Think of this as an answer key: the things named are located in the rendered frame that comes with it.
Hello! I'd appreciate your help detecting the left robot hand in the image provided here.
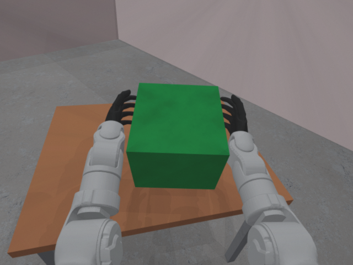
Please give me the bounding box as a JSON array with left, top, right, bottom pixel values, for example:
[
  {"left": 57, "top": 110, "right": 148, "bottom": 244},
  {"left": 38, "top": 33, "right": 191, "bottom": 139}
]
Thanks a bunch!
[{"left": 105, "top": 90, "right": 137, "bottom": 125}]

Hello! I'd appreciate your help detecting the robot right upper arm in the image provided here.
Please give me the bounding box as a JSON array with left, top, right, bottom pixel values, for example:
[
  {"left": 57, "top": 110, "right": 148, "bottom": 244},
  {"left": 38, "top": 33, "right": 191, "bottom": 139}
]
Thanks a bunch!
[{"left": 247, "top": 222, "right": 319, "bottom": 265}]

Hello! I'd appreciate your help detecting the robot right forearm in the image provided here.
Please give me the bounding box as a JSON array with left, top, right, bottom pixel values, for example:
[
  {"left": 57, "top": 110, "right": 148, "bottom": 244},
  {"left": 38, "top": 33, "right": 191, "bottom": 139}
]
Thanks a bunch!
[{"left": 227, "top": 131, "right": 318, "bottom": 258}]

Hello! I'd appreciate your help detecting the carton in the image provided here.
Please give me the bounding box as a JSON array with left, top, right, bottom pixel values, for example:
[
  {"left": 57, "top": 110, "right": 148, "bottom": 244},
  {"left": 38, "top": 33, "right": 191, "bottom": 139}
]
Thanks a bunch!
[{"left": 126, "top": 83, "right": 229, "bottom": 189}]

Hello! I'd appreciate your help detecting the robot left forearm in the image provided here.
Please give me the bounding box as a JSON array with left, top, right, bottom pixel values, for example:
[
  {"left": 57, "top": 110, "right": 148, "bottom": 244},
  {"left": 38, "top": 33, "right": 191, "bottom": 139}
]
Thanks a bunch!
[{"left": 55, "top": 120, "right": 125, "bottom": 255}]

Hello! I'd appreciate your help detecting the table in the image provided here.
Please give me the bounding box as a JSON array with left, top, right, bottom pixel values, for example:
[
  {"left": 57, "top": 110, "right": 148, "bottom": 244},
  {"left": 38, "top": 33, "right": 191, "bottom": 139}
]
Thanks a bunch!
[{"left": 7, "top": 101, "right": 293, "bottom": 265}]

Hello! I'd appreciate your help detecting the right robot hand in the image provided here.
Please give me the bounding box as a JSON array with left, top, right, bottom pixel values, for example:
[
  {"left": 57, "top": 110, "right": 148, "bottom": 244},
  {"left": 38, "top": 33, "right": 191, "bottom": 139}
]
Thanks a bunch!
[{"left": 220, "top": 94, "right": 248, "bottom": 136}]

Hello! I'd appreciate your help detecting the robot left upper arm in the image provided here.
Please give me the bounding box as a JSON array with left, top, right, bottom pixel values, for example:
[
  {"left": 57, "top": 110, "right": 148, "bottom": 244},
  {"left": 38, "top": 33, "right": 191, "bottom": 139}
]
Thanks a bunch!
[{"left": 55, "top": 219, "right": 123, "bottom": 265}]

